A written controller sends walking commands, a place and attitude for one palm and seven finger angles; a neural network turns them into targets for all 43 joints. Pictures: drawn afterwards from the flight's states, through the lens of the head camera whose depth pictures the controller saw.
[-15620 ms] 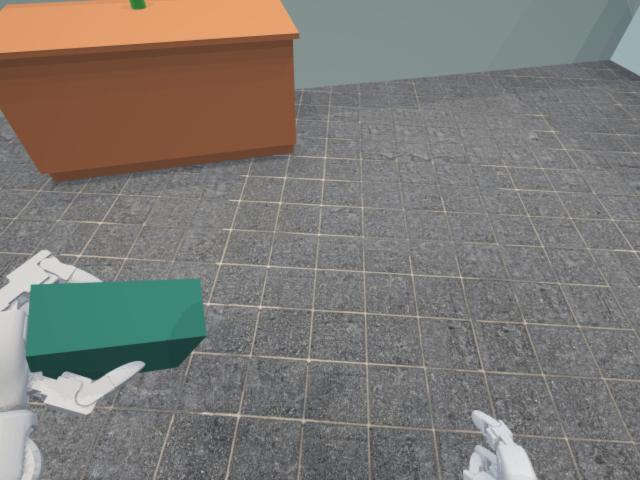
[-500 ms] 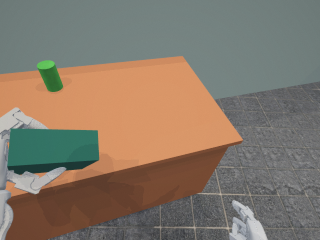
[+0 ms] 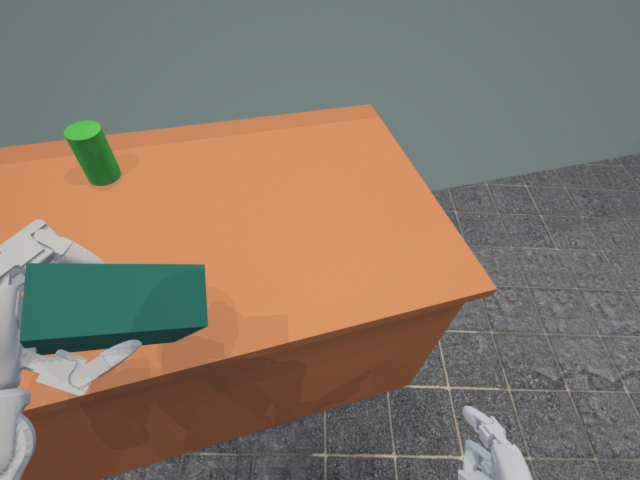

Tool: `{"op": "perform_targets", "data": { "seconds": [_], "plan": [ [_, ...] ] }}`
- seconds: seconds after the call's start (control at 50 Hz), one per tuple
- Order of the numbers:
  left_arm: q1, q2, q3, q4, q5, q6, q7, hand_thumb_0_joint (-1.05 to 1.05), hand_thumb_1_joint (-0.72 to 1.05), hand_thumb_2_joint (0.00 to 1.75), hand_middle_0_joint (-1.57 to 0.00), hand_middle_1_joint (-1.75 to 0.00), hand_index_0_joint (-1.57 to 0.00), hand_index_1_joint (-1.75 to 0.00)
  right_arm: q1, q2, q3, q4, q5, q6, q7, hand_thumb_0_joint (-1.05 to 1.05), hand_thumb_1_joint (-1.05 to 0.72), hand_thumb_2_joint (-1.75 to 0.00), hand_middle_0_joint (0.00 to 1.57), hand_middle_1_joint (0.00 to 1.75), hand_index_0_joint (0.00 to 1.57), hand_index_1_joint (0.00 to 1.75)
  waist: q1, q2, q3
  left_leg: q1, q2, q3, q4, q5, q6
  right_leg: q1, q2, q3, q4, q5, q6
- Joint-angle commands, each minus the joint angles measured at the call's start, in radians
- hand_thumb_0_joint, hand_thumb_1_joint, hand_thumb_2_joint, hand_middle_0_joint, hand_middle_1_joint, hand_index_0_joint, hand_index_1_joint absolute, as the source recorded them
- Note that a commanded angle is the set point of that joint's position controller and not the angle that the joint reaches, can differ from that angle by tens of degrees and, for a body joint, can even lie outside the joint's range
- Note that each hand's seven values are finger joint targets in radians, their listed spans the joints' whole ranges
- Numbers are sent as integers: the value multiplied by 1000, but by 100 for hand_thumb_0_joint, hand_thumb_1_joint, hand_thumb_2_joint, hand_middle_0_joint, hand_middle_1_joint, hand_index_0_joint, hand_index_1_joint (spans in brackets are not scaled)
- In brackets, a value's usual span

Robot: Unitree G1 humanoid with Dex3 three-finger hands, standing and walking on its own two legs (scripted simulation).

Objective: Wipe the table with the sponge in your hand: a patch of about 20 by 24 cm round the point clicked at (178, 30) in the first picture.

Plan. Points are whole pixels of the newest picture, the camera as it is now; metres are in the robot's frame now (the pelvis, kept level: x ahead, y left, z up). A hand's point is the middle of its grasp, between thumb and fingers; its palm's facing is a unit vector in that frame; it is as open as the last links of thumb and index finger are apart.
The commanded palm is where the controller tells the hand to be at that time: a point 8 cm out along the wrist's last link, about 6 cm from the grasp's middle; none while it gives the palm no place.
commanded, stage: come to a stop and stand still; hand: left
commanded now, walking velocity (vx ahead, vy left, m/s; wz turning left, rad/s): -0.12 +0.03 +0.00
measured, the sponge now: (142, 309) +0.24 +0.20 +0.14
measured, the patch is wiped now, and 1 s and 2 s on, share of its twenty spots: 0.00 0.00 0.00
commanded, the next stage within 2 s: look again from close up in 1.20 s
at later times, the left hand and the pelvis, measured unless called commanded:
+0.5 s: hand (95, 266) +0.26 +0.25 +0.17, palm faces +0.36 -0.83 -0.43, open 10.0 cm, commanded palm +0.20 +0.28 +0.18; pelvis +0.04 +0.00 +0.01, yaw +0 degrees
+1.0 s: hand (76, 316) +0.22 +0.26 +0.14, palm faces +0.32 -0.84 -0.43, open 10.0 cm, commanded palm +0.16 +0.29 +0.18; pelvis +0.00 +0.01 +0.00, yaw +0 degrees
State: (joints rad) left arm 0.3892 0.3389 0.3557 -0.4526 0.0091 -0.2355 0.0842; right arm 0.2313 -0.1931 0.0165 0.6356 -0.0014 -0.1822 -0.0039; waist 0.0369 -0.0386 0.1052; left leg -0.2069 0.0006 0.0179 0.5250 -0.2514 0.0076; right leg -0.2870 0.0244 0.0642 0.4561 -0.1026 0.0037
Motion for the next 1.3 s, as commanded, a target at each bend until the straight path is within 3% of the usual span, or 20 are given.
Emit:
{"op": "perform_targets", "data": {
  "seconds": [0.0, 0.06, 0.16, 0.3, 0.46, 0.58, 0.6, 0.62, 0.64, 0.66, 0.7, 0.74, 0.78, 0.84, 0.86, 0.98, 1.08, 1.18, 1.24, 1.28],
  "plan": [
    [-78, 179, 119, -206, -24, -72, 38, 0, 10, 130, -120, -160, -120, -160, -103, -115, -49, -175, 8, -52, -17, 0, -90, -90, 20, 30, 20, 30, -3, 112, -172, -79, 55, -80, -214, -129, 21, 167, -31, 49, -88, -154, -12],
    [-69, 191, 123, -213, -29, -70, 37, 0, 10, 130, -120, -160, -120, -160, -113, -119, -52, -175, 11, -50, -19, 0, -90, -90, 20, 30, 20, 30, -7, 81, -152, -50, 48, -66, -198, 5, 8, 164, -35, 38, -93, -32, -16],
    [-36, 189, 119, -226, -42, -69, 35, 0, 10, 130, -120, -160, -120, -160, -122, -124, -57, -180, 10, -45, -23, 0, -90, -90, 20, 30, 20, 30, -8, 101, -202, 7, 52, -48, -161, 214, -9, 205, -52, 30, -70, 203, -21],
    [7, 214, 147, -292, -57, -73, 34, 0, 10, 130, -120, -160, -120, -160, -115, -119, -61, -211, 8, -30, -31, 0, -90, -90, 20, 30, 20, 30, -5, 97, -282, 64, 92, -58, -122, 452, -20, 251, -61, 5, -7, 383, -16],
    [46, 201, 144, -282, -68, -53, 34, 0, 10, 130, -120, -160, -120, -160, -129, -115, -61, -209, 8, -16, -42, 0, -90, -90, 20, 30, 20, 30, -15, 111, -284, 70, 89, -52, -123, 347, -14, 228, -78, 43, -24, 381, -22],
    [-9, 169, 96, -246, -65, -37, 34, 0, 10, 130, -120, -160, -120, -160, -129, -123, -53, -204, 3, -9, -46, 0, -90, -90, 20, 30, 20, 30, -18, 76, -220, 14, 67, -60, -171, 127, -3, 196, -71, 58, -94, 169, -16],
    [-1083, 1032, 683, -481, 115, -157, 35, 0, 10, 130, -120, -160, -120, -160, 42, -161, -43, -145, -61, -59, -34, 0, -90, -90, 20, 30, 20, 30, -6, 96, -60, -128, 62, 5, -46, 253, 18, 74, -44, 47, -97, 79, 5],
    [-463, 323, 272, 166, -14, -100, -18, 0, 10, 130, -120, -160, -120, -160, -70, -33, -29, -122, 0, -54, -30, 0, -90, -90, 20, 30, 20, 30, -8, 51, -289, 13, 23, -24, -128, 251, 16, 151, -103, 39, -77, 119, -60],
    [-182, 286, 216, 31, -44, -92, -5, 0, 10, 130, -120, -160, -120, -160, -68, -98, -66, -193, 6, -66, -28, 0, -90, -90, 20, 30, 20, 30, 28, 101, -209, 41, 45, -14, -103, 241, -6, 173, -90, 139, -102, 245, -60],
    [-116, 141, 116, 83, -66, -68, -6, 0, 10, 130, -120, -160, -120, -160, -85, -115, -68, -191, 25, -68, -11, 0, -90, -90, 20, 30, 20, 30, 1, 196, -268, 104, 48, 9, -97, 283, -12, 197, -106, 116, -53, 307, -68],
    [-116, 174, 84, -105, -67, -94, -5, 0, 10, 130, -120, -160, -120, -160, -78, -134, -69, -204, 19, -55, 5, 0, -90, -90, 20, 30, 20, 30, 1, 212, -299, 40, 64, -21, -116, 289, -4, 251, -96, 65, -23, 247, -44],
    [-35, 142, 29, -145, -66, -91, 2, 0, 10, 130, -120, -160, -120, -160, -92, -126, -63, -216, 22, -55, 17, 0, -90, -90, 20, 30, 20, 30, 11, 95, -254, -29, 64, -23, -144, 167, 3, 255, -80, 56, -34, 130, -26],
    [-1, 156, 48, -133, -68, -83, 14, 0, 10, 130, -120, -160, -120, -160, -111, -124, -54, -221, 29, -56, 14, 0, -90, -90, 20, 30, 20, 30, 10, 17, -201, -102, 67, -37, -194, 31, 11, 239, -62, 23, -44, -1, -9],
    [-37, 244, 153, -113, -66, -95, 26, 0, 10, 130, -120, -160, -120, -160, -109, -129, -57, -224, 31, -54, -9, 0, -90, -90, 20, 30, 20, 30, 8, -75, -123, -168, 56, -61, -231, -164, 17, 170, -49, 46, -109, -227, 1],
    [-76, 308, 213, -143, -61, -102, 35, 0, 10, 130, -120, -160, -120, -160, -123, -131, -55, -220, 32, -52, -19, 0, -90, -90, 20, 30, 20, 30, 4, -24, -106, -175, 56, -61, -248, -197, 23, 157, -44, 41, -115, -238, 1],
    [-185, 247, 162, -203, -55, -147, 24, 0, 10, 130, -120, -160, -120, -160, -96, -122, -46, -216, 24, -86, -38, 0, -90, -90, 20, 30, 20, 30, 0, 181, -132, -218, 70, -76, -269, -311, 46, 228, -45, 32, -52, -205, -4],
    [-135, 149, 57, -166, -46, -131, 23, 0, 10, 130, -120, -160, -120, -160, -70, -122, -47, -185, 18, -113, -22, 0, -90, -90, 20, 30, 20, 30, 0, 89, -143, -116, 34, -50, -217, -212, 20, 162, -55, 52, -129, -230, -8],
    [-125, 142, 56, -85, -31, -116, 24, 0, 10, 130, -120, -160, -120, -160, -63, -130, -53, -163, 16, -97, -16, 0, -90, -90, 20, 30, 20, 30, -5, 25, -99, -128, 32, -50, -236, -203, 9, 128, -36, 46, -161, -248, -4],
    [-141, 173, 91, -95, -30, -115, 27, 0, 10, 130, -120, -160, -120, -160, -71, -131, -55, -174, 14, -83, -17, 0, -90, -90, 20, 30, 20, 30, -1, 38, -116, -135, 36, -54, -245, -165, 9, 166, -32, 38, -146, -191, -2],
    [-156, 188, 107, -141, -29, -120, 23, 0, 10, 130, -120, -160, -120, -160, -92, -125, -51, -178, 13, -78, -18, 0, -90, -90, 20, 30, 20, 30, -3, 98, -138, -130, 41, -55, -257, -107, 8, 215, -23, 10, -110, -83, -2]
  ]
}}
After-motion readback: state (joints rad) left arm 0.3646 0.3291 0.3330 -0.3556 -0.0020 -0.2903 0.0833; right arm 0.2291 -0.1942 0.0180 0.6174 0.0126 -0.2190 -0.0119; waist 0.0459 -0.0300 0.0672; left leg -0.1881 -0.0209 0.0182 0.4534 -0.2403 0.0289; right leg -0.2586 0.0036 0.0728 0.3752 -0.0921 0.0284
